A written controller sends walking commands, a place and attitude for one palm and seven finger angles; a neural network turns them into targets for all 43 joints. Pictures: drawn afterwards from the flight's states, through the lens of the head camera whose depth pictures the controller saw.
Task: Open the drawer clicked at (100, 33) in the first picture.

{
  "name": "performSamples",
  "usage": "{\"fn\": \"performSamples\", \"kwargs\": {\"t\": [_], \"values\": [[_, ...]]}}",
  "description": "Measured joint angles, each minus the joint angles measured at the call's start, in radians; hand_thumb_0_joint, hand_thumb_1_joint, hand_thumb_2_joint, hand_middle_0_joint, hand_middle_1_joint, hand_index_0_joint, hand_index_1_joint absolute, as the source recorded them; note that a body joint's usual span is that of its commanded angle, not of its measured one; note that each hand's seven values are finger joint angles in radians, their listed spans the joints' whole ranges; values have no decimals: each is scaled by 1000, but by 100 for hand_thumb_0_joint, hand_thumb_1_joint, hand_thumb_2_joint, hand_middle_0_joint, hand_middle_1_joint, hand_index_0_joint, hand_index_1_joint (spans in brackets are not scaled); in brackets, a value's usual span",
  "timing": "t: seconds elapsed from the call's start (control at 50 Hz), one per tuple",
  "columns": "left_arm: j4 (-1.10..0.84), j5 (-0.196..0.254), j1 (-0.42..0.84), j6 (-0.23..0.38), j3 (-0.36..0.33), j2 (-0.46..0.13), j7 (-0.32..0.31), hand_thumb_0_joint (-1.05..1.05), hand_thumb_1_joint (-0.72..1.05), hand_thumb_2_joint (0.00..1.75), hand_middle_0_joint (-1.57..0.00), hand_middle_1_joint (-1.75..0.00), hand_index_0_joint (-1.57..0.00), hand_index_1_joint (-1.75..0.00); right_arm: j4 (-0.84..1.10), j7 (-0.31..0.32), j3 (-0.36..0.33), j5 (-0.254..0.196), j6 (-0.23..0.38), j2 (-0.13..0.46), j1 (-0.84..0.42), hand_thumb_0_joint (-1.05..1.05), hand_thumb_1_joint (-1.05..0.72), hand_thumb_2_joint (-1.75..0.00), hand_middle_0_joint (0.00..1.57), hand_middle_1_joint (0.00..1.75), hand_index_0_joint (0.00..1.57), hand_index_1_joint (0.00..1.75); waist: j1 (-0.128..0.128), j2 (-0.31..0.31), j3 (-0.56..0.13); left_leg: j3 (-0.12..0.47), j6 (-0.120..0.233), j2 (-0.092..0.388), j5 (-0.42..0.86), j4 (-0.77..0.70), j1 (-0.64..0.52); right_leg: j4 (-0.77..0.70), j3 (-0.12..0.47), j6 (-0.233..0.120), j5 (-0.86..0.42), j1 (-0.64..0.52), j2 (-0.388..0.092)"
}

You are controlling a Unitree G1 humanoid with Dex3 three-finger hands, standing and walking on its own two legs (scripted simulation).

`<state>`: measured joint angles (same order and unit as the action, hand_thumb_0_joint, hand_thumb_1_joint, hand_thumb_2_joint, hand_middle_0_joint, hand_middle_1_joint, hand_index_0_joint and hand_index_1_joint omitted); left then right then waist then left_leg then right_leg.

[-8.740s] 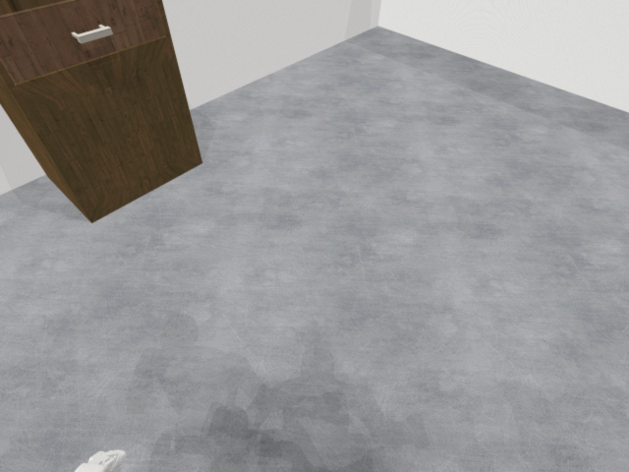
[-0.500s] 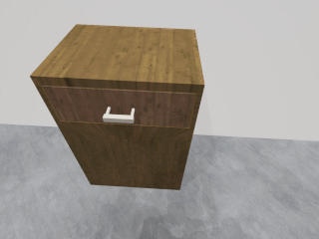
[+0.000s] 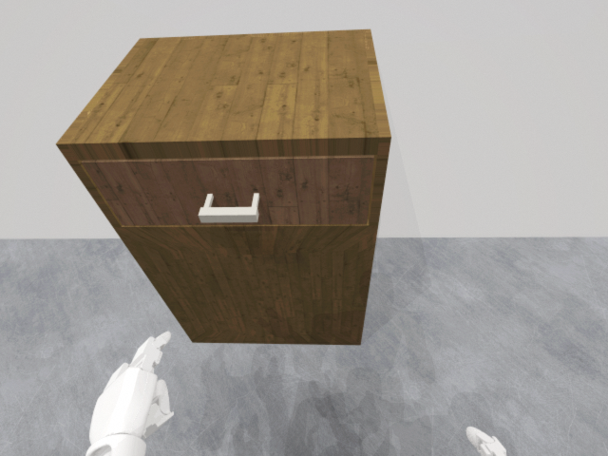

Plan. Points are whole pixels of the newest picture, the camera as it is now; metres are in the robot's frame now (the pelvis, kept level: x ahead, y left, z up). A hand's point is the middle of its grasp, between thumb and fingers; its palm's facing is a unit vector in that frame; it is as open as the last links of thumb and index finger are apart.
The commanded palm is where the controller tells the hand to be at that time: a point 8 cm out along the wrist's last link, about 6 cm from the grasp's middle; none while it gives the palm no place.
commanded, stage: raise the hand with hooked fingers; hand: left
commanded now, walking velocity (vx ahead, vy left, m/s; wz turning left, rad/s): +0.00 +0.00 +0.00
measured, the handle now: (230, 206) +0.56 +0.17 -0.03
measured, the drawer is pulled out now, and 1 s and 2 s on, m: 0.00 0.00 0.00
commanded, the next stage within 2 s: move the hooked fingers above the handle in 1.70 s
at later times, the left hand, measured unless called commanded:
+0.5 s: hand (152, 383) +0.22 +0.22 -0.01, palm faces +0.05 -0.10 -0.99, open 10.2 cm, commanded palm +0.19 +0.22 +0.04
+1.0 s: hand (142, 315) +0.29 +0.23 +0.05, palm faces +0.07 -0.10 -0.99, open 13.1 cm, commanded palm +0.26 +0.24 +0.11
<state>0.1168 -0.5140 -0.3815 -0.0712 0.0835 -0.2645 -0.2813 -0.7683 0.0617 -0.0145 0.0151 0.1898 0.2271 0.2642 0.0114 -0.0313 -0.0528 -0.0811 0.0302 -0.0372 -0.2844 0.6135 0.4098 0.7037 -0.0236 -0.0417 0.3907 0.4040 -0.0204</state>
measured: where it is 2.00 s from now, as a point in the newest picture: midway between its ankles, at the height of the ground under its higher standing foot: outside the picture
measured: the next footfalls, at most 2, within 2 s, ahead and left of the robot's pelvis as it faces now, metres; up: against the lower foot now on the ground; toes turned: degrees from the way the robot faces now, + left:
none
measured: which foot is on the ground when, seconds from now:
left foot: down 0.00-1.00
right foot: down 0.00-1.00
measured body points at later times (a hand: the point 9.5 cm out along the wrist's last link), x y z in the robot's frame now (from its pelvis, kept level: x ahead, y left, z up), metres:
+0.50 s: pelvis -0.01 -0.04 -0.03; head +0.03 -0.07 +0.42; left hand +0.21 +0.22 +0.04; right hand +0.23 -0.23 -0.13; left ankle +0.02 +0.10 -0.72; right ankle -0.01 -0.09 -0.72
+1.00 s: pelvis +0.02 +0.00 +0.00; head +0.04 -0.03 +0.45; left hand +0.28 +0.23 +0.10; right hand +0.21 -0.24 -0.11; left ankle +0.02 +0.10 -0.72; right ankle -0.01 -0.09 -0.72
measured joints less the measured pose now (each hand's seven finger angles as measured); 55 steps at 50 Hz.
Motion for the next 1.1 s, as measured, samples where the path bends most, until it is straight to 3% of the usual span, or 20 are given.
{"fn": "performSamples", "kwargs": {"t": [0.06, 0.1, 0.18, 0.24, 0.3, 0.38, 0.46, 0.52, 0.6, 0.72, 0.84, 1.1], "values": [[-27, -245, 28, 35, -16, -17, -79, 1, 79, 85, -21, -38, -20, -38, 85, -37, -12, 27, -91, 14, -82, 1, -91, -89, 20, 30, 20, 30, -16, -11, -63, -27, -8, 29, -31, 77, 96, 74, 26, -6, 4, 109, 25], [-38, -367, 20, 65, -14, -19, -106, 0, 75, 83, -21, -41, -21, -40, 140, -62, -20, 32, -144, 18, -126, 1, -91, -89, 20, 30, 20, 30, -33, 2, -81, -39, -14, 42, -47, 122, 146, 122, 37, -14, 18, 166, 37], [-57, -530, -39, 130, 12, -21, -152, 0, 66, 79, -22, -46, -22, -46, 231, -85, -31, 44, -218, 40, -177, 1, -90, -90, 20, 30, 20, 30, -75, 32, -89, -31, -24, 49, -74, 202, 229, 206, 28, -28, 51, 247, 40], [-58, -592, -56, 164, 9, -44, -196, 0, 58, 76, -23, -51, -23, -50, 259, -78, -40, 62, -252, 52, -199, 1, -90, -90, 20, 30, 20, 30, -107, 47, -85, -5, -30, 48, -94, 263, 284, 258, 1, -38, 78, 289, 38], [-56, -591, -27, 180, -18, -75, -228, 0, 50, 73, -25, -55, -25, -55, 249, -66, -41, 71, -265, 48, -223, 1, -90, -90, 20, 30, 20, 30, -123, 43, -80, 29, -35, 49, -114, 318, 323, 296, -32, -48, 102, 308, 37], [-59, -548, 50, 145, -53, -99, -224, 0, 40, 69, -26, -61, -26, -61, 223, -57, -20, 67, -275, 20, -240, 1, -90, -90, 20, 30, 20, 30, -114, 18, -73, 62, -46, 49, -129, 346, 328, 303, -64, -58, 116, 293, 39], [-66, -495, 106, 74, -51, -100, -152, 0, 31, 65, -27, -67, -26, -67, 203, -51, 14, 50, -294, -14, -226, 1, -90, -90, 20, 30, 20, 30, -93, -2, -59, 62, -50, 48, -112, 290, 269, 248, -61, -54, 99, 237, 41], [-75, -468, 114, 54, -41, -97, -91, 0, 25, 62, -27, -72, -27, -71, 192, -46, 37, 38, -300, -27, -194, 1, -90, -89, 20, 30, 20, 30, -79, -8, -50, 49, -43, 48, -88, 216, 208, 181, -47, -47, 71, 185, 44], [-85, -474, 108, 88, -37, -109, -46, 0, 16, 58, -28, -78, -27, -77, 180, -43, 39, 38, -301, -22, -147, 1, -90, -89, 20, 30, 20, 30, -67, -8, -37, 36, -38, 48, -62, 141, 150, 111, -30, -42, 42, 134, 47], [-101, -484, 107, 137, -62, -124, -78, 0, 2, 52, -29, -87, -28, -86, 153, -47, -7, 41, -307, 15, -110, 1, -90, -89, 20, 30, 20, 30, -61, -16, -29, 31, -34, 44, -58, 110, 122, 70, -23, -32, 31, 103, 46], [-85, -472, 166, 86, -56, -122, -76, 0, -12, 46, -30, -96, -29, -95, 139, -46, -38, 28, -316, 43, -115, 1, -90, -90, 20, 30, 20, 30, -61, -23, -26, 30, -21, 34, -59, 94, 93, 46, -22, -17, 27, 68, 36], [-73, -455, 329, 27, -5, -154, 64, 0, -40, 34, -32, -114, -31, -114, 171, -44, -2, -3, -330, 11, -170, 1, -90, -90, 20, 30, 20, 30, -76, -30, -9, 25, 0, 18, -24, -7, -30, -70, -13, 7, -19, -61, 25]]}}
